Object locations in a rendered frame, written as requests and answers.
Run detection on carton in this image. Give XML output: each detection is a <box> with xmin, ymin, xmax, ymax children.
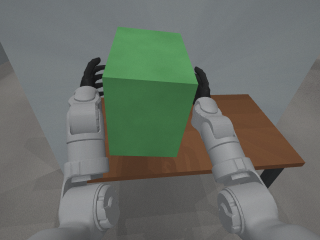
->
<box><xmin>102</xmin><ymin>26</ymin><xmax>199</xmax><ymax>157</ymax></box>

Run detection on robot right hand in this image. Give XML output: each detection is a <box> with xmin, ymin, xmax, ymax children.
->
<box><xmin>193</xmin><ymin>66</ymin><xmax>211</xmax><ymax>105</ymax></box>

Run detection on left robot upper arm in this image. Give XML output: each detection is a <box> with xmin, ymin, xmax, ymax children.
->
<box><xmin>27</xmin><ymin>183</ymin><xmax>120</xmax><ymax>240</ymax></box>

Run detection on right robot upper arm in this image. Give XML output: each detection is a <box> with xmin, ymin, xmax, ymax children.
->
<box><xmin>217</xmin><ymin>181</ymin><xmax>320</xmax><ymax>240</ymax></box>

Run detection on robot right forearm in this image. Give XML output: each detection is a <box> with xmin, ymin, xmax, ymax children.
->
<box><xmin>191</xmin><ymin>97</ymin><xmax>279</xmax><ymax>217</ymax></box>

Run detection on robot left forearm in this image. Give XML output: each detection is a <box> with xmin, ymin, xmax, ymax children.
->
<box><xmin>58</xmin><ymin>86</ymin><xmax>110</xmax><ymax>222</ymax></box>

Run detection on table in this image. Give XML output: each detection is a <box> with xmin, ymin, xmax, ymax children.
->
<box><xmin>87</xmin><ymin>94</ymin><xmax>305</xmax><ymax>188</ymax></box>

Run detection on robot left hand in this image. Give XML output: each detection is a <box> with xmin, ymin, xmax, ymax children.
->
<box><xmin>80</xmin><ymin>57</ymin><xmax>106</xmax><ymax>96</ymax></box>

